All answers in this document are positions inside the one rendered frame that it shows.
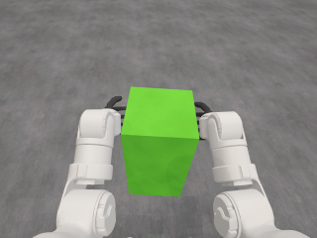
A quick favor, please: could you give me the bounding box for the right robot hand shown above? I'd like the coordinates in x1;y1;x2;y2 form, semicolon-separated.
194;101;213;141

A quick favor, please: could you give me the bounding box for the left robot upper arm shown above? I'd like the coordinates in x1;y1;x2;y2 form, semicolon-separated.
33;188;116;238

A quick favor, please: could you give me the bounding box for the left robot forearm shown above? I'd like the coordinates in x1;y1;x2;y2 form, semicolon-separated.
56;108;121;227

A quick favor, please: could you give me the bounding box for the left robot hand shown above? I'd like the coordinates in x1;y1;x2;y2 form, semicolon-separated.
105;96;127;135

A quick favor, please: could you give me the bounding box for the right robot upper arm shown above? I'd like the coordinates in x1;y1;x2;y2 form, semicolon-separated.
213;188;310;238

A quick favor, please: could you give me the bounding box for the carton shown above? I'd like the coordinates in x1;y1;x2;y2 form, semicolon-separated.
121;86;200;197

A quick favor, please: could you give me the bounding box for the right robot forearm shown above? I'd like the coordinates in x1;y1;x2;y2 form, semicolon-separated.
199;111;274;223

